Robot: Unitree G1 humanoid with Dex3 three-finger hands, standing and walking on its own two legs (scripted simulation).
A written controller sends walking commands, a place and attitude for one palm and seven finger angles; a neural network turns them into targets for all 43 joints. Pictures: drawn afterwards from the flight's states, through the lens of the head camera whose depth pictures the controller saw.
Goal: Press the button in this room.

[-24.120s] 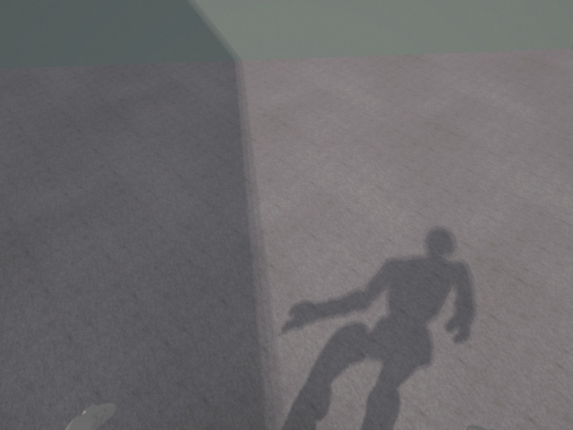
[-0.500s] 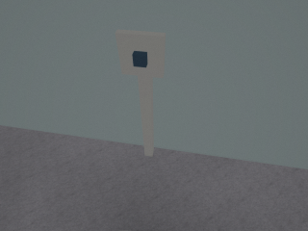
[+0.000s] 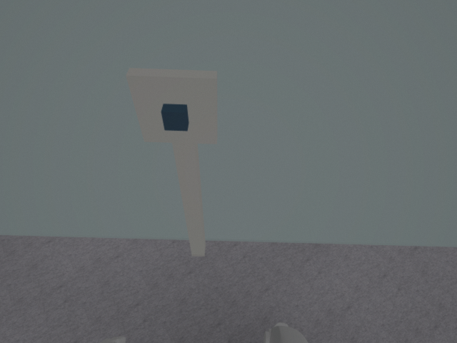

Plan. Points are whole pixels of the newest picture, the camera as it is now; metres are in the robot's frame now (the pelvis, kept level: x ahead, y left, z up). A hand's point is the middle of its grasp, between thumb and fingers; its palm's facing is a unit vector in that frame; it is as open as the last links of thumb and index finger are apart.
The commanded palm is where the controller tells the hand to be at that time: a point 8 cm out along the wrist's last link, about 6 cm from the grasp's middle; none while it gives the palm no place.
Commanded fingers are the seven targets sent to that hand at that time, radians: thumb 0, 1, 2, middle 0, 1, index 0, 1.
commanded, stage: come to a stop and stand still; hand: left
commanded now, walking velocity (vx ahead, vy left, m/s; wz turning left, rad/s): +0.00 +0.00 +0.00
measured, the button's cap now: (175, 116) +0.56 +0.14 +0.08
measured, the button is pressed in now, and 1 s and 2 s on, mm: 0 0 0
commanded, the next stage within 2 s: look again from close up in 1.56 s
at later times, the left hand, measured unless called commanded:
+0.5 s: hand out of the picture +0.10 +0.19 -0.17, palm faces +0.06 -0.96 -0.26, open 7.3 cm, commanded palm none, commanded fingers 0.00 0.90 0.90 -0.20 -0.30 -0.20 -0.30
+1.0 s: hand out of the picture +0.02 +0.19 -0.18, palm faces -0.02 -0.98 -0.18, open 7.4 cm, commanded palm none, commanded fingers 0.00 0.90 0.90 -0.20 -0.30 -0.20 -0.30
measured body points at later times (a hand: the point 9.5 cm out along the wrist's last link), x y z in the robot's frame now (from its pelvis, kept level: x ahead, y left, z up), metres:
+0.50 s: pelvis +0.02 -0.01 -0.01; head +0.05 -0.02 +0.44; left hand +0.10 +0.24 -0.15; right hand +0.10 -0.27 -0.16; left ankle -0.01 +0.12 -0.70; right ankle +0.13 -0.13 -0.74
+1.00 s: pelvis +0.01 +0.00 +0.01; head +0.05 +0.02 +0.45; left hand +0.02 +0.24 -0.16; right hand -0.05 -0.20 -0.15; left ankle -0.02 +0.12 -0.74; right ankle -0.03 -0.13 -0.70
